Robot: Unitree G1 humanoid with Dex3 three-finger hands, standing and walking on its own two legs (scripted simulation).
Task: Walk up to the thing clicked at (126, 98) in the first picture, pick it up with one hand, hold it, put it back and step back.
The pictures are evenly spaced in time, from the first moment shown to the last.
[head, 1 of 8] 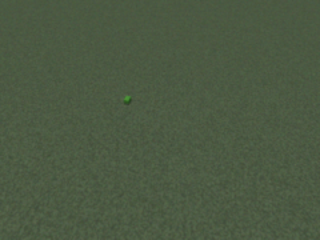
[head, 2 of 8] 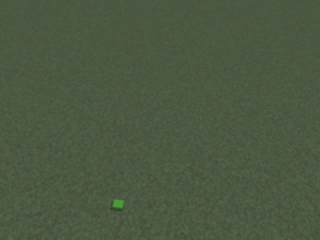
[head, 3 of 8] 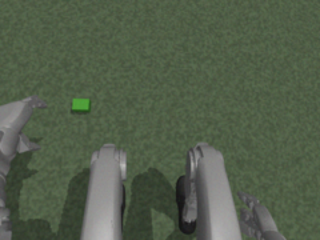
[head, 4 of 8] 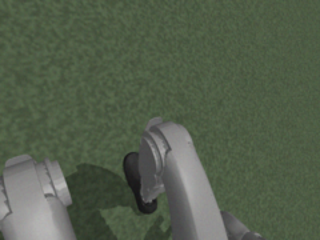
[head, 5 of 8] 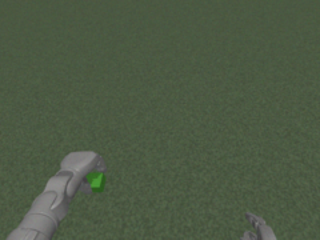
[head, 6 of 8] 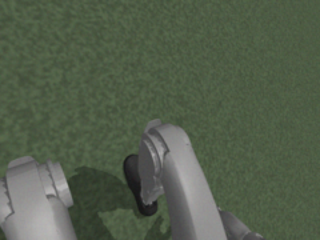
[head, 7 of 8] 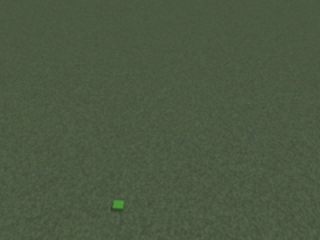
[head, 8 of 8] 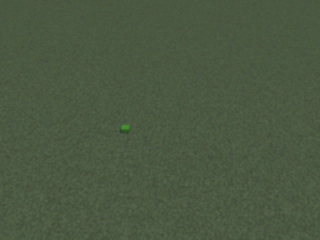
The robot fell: no
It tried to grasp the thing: yes
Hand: left
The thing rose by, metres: 0.67
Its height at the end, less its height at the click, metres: +0.00
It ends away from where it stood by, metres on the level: 0.01
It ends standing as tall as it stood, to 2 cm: yes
